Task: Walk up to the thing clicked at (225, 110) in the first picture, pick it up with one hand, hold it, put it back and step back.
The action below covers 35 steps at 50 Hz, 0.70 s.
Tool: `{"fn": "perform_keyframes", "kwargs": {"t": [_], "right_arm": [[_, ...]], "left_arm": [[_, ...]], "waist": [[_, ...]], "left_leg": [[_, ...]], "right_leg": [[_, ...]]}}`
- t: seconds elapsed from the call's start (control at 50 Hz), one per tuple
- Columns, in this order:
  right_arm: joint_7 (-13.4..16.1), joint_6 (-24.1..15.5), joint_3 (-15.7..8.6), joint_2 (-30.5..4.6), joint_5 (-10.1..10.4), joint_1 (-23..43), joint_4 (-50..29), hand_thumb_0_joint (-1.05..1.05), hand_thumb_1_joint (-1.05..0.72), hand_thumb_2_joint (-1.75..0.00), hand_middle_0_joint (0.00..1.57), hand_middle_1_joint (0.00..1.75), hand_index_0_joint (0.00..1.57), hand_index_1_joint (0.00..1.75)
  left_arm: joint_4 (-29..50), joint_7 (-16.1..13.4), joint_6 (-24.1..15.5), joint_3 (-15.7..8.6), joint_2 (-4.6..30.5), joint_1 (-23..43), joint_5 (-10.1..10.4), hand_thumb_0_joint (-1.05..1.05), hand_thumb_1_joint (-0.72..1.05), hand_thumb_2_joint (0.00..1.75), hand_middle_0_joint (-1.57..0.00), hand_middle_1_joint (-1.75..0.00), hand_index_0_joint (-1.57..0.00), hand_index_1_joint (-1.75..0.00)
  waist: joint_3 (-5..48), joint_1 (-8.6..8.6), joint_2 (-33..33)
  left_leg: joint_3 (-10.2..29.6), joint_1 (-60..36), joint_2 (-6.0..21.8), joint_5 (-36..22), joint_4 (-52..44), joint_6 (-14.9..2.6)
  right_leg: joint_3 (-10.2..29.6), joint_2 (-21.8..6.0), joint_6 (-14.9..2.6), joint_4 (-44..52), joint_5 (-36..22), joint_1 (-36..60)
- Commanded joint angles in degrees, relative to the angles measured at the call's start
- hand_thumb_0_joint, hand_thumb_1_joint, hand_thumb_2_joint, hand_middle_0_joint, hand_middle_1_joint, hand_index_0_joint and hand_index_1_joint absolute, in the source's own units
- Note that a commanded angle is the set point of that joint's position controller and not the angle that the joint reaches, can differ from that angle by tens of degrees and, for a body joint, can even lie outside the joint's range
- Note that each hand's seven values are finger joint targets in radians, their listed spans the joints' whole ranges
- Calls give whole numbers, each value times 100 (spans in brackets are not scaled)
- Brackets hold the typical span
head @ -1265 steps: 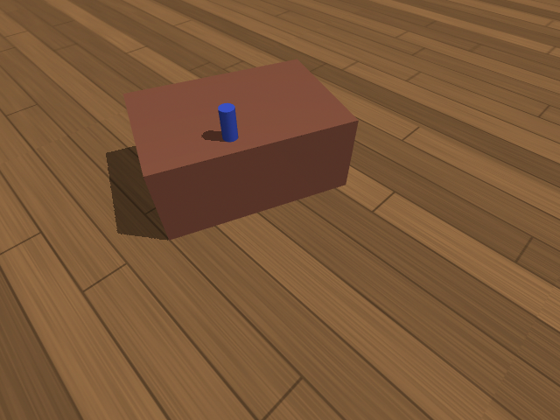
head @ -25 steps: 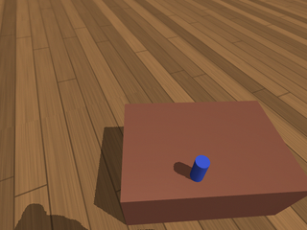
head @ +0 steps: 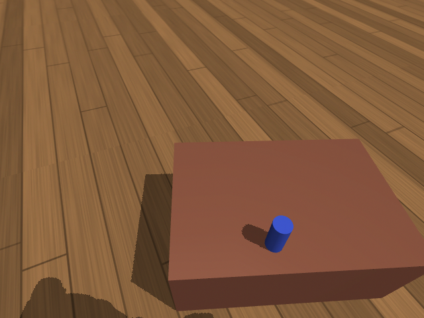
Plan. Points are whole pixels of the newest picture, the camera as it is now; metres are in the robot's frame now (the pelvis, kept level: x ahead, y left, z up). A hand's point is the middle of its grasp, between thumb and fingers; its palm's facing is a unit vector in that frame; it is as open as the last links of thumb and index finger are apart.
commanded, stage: stand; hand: right
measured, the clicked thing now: (278, 234) +0.46 -0.22 -0.32
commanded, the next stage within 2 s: none
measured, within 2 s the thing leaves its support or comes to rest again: neither
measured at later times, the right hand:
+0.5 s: hand out of the picture +0.07 -0.25 -0.15, palm faces -0.04 +0.93 -0.36, open 7.6 cm
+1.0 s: hand out of the picture +0.08 -0.25 -0.16, palm faces -0.06 +0.93 -0.35, open 7.4 cm
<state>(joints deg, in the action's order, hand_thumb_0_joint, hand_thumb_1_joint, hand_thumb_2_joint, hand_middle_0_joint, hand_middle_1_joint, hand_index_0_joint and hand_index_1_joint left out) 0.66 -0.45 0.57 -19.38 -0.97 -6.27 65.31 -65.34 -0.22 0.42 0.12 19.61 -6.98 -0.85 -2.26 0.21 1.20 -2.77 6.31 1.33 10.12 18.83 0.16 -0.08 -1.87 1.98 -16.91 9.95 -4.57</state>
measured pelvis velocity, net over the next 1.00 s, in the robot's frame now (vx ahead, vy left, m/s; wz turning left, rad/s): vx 0.00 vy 0.00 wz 0.02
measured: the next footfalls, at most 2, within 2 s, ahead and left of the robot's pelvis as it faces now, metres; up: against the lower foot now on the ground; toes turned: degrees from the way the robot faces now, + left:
none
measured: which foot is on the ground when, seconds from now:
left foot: down 0.00-1.00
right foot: down 0.00-1.00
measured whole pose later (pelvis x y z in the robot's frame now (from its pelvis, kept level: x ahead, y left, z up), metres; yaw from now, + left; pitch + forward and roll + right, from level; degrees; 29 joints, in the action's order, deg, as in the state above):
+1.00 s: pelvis +0.00 +0.00 +0.00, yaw +1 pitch -2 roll +0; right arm 0.1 -0.6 0.4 -19.7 -1.0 -6.6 65.3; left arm -64.6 0.2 0.0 0.0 19.6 -7.2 -0.7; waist -2.4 0.1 0.4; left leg -1.4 6.4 1.1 9.6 18.3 0.4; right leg -1.4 -2.1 1.7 -16.8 10.2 -4.3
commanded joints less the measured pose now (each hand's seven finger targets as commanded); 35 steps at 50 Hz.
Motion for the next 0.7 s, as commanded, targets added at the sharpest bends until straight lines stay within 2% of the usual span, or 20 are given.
{"fn": "perform_keyframes", "kwargs": {"t": [0.0,0.04,0.12,0.14,0.18,0.3,0.36,0.42,0.48,0.54,0.6,0.68], "right_arm": [[71,-124,-264,-1289,35,261,-347,0,-20,-79,20,30,20,30],[71,-117,-262,-1270,23,221,-341,0,-36,-90,20,30,20,30],[67,-120,-260,-1281,25,203,-344,0,-68,-90,20,30,20,30],[68,-131,-268,-1295,19,255,-361,0,-76,-90,20,30,20,30],[67,-142,-255,-1266,32,211,-340,0,-90,-90,20,30,20,30],[44,-109,-289,-1305,31,233,-330,0,-90,-90,20,30,20,30],[34,-116,-272,-1254,27,181,-333,0,-90,-90,20,30,20,30],[34,-123,-273,-1288,33,176,-324,0,-90,-90,20,30,20,30],[36,-134,-281,-1305,27,270,-360,0,-90,-90,20,30,20,30],[35,-124,-263,-1270,38,173,-337,0,-90,-90,20,30,20,30],[38,-123,-268,-1306,27,231,-355,0,-90,-90,20,30,20,30],[31,-118,-256,-1261,26,141,-350,0,-90,-90,20,30,20,30]], "left_arm": [[330,-56,-121,-227,1128,192,-19,0,90,90,-20,-30,-20,-30],[341,-59,-123,-241,1150,229,-19,0,90,90,-20,-30,-20,-30],[349,-54,-120,-237,1124,234,-16,0,90,90,-20,-30,-20,-30],[346,-56,-120,-234,1126,189,-19,0,90,90,-20,-30,-20,-30],[346,-47,-112,-236,1132,206,-11,0,90,90,-20,-30,-20,-30],[335,-48,-135,-229,1120,173,-11,0,90,90,-20,-30,-20,-30],[368,-45,-151,-239,1144,213,-7,0,90,90,-20,-30,-20,-30],[355,-39,-144,-250,1157,184,-4,0,90,90,-20,-30,-20,-30],[385,-39,-146,-247,1148,187,-6,0,90,90,-20,-30,-20,-30],[377,-41,-154,-240,1156,200,-12,0,90,90,-20,-30,-20,-30],[381,-42,-156,-231,1128,152,-7,0,90,90,-20,-30,-20,-30],[394,-49,-168,-249,1181,236,-4,0,90,90,-20,-30,-20,-30]], "waist": [[345,-17,-175],[350,-29,-84],[312,-34,-108],[411,-11,-138],[381,-21,-171],[286,-29,-99],[319,-47,-90],[302,-41,-141],[392,-8,-143],[354,-53,-112],[374,-10,-158],[359,-62,-65]], "left_leg": [[571,-137,670,-803,-313,-84],[557,-55,672,-780,-309,-96],[583,22,674,-733,-334,-102],[586,-82,692,-932,-291,-117],[587,-101,686,-963,-319,-86],[614,-64,640,-501,-337,-84],[604,-3,661,-775,-305,-110],[605,20,627,-520,-374,-91],[626,-99,671,-841,-297,-106],[630,-23,649,-712,-321,-87],[623,-66,669,-885,-266,-119],[623,2,659,-863,-291,-106]], "right_leg": [[407,-557,-217,247,-670,-117],[407,-570,-227,223,-705,-40],[385,-577,-228,219,-669,2],[385,-596,-249,189,-811,9],[367,-575,-246,166,-748,-8],[375,-567,-227,299,-403,-162],[373,-599,-244,249,-695,-9],[369,-581,-243,282,-516,-46],[365,-606,-255,222,-690,-32],[351,-590,-232,272,-585,-25],[351,-623,-237,261,-751,-23],[350,-626,-236,249,-744,65]]}}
